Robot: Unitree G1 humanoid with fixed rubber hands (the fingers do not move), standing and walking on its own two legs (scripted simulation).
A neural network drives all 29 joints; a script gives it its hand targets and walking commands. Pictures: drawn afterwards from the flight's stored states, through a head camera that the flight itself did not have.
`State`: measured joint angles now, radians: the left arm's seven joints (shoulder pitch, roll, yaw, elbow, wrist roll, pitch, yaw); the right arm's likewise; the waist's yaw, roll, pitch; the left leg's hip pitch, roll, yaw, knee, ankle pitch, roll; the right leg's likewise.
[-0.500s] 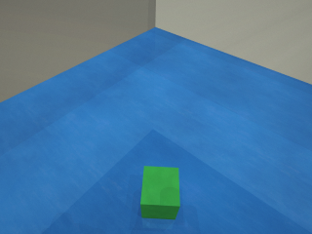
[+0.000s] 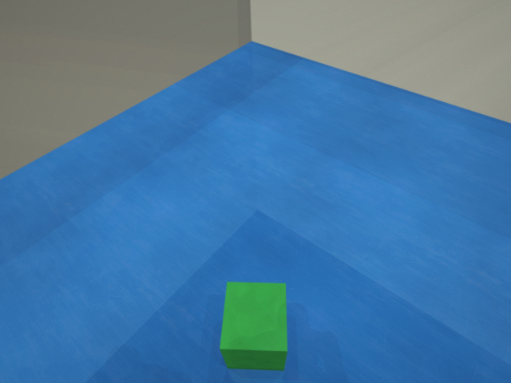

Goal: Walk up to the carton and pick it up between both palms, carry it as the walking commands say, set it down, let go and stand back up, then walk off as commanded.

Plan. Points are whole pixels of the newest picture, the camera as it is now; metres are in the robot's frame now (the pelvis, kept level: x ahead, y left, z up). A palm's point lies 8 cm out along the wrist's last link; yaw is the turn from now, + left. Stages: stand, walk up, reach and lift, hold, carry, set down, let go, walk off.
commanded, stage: walk up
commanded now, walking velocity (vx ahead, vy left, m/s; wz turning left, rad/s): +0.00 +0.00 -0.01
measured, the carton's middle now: (255, 327) +0.42 +0.02 -0.65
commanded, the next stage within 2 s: stand in 0.48 s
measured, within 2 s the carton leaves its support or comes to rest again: neither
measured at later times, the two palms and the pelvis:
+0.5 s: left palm out of the picture +0.01 +0.21 -0.14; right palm out of the picture +0.01 -0.20 -0.14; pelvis +0.04 +0.00 +0.01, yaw -2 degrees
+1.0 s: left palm (138, 372) +0.19 +0.21 -0.13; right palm (382, 368) +0.19 -0.21 -0.13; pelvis +0.03 +0.00 -0.01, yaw -2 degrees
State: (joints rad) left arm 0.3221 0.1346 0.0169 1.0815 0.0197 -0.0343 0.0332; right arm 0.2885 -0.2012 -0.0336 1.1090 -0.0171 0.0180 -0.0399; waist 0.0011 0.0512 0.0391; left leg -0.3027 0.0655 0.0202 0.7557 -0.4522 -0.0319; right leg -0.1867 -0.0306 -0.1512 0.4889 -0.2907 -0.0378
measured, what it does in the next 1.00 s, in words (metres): steps on the spot: left foot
